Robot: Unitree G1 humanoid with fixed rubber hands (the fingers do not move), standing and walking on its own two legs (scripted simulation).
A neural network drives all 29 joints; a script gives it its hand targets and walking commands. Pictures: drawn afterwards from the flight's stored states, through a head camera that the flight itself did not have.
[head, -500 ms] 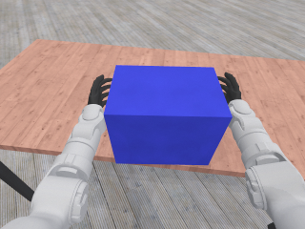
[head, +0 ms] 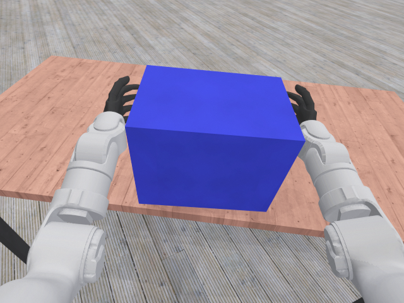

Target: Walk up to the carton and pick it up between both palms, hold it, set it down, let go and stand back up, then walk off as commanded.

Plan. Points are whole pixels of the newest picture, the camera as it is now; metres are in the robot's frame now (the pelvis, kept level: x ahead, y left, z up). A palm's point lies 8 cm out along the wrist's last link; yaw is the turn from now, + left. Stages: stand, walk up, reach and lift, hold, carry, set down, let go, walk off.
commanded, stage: reach and lift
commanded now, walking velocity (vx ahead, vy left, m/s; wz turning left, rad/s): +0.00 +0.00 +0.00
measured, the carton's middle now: (208, 141) +0.41 -0.01 +0.13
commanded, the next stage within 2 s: hold in 1.48 s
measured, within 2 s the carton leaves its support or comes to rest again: neither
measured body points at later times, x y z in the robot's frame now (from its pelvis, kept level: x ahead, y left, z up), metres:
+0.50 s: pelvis -0.01 +0.00 +0.00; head -0.04 +0.01 +0.45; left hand +0.41 +0.18 +0.20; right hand +0.42 -0.19 +0.21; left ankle +0.01 +0.16 -0.74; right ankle +0.03 -0.10 -0.74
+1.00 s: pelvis -0.03 +0.00 +0.00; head -0.06 +0.01 +0.45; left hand +0.38 +0.19 +0.24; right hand +0.40 -0.18 +0.25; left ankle +0.01 +0.16 -0.74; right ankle +0.03 -0.10 -0.74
